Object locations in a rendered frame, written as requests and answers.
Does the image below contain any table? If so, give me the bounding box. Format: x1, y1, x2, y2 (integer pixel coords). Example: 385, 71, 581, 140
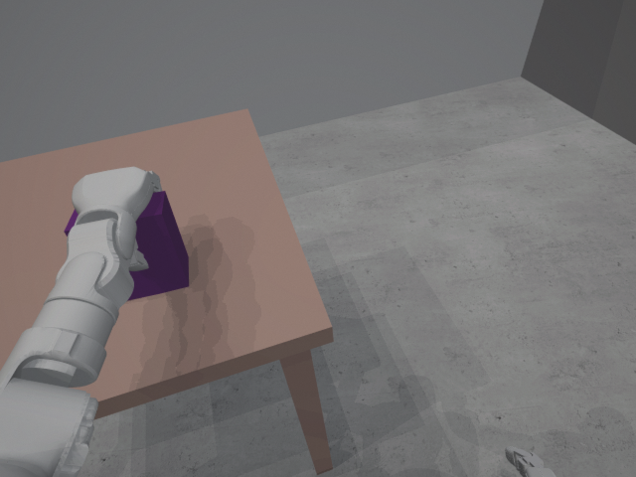
0, 109, 334, 475

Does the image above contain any left robot forearm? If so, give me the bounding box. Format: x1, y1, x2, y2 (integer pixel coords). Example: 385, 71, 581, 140
0, 205, 137, 396

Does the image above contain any left robot upper arm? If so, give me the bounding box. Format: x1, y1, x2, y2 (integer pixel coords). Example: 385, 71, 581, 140
0, 378, 98, 477

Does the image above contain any robot left hand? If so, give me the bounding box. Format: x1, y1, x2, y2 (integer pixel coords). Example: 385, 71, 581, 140
72, 167, 162, 271

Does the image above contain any sponge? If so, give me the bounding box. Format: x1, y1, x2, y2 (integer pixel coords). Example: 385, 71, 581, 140
65, 191, 189, 300

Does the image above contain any robot right hand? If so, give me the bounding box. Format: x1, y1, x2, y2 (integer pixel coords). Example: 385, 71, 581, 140
505, 446, 556, 477

